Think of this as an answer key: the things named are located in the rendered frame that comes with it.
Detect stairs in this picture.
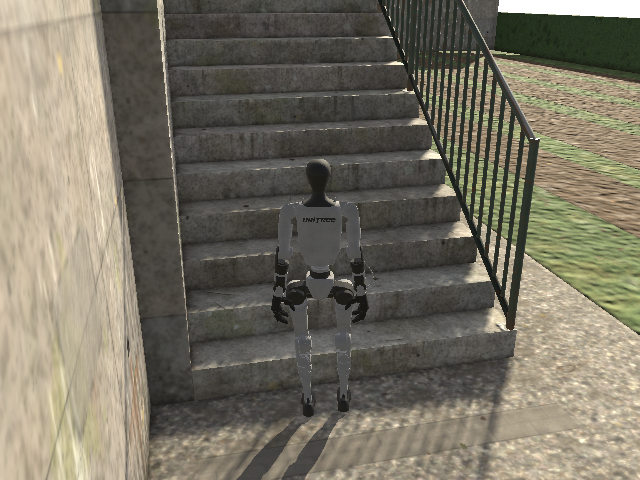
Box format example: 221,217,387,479
163,0,517,400

